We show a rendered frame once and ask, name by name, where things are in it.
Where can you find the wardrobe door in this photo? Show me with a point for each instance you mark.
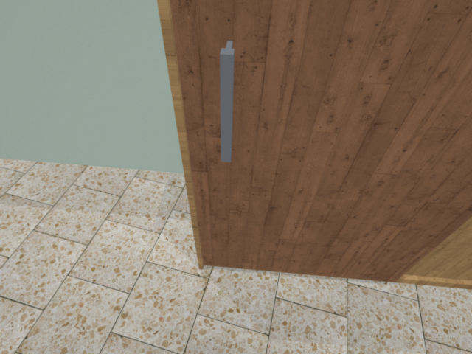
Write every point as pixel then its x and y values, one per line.
pixel 351 131
pixel 450 259

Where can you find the handle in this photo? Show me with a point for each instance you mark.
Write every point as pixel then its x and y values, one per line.
pixel 227 60

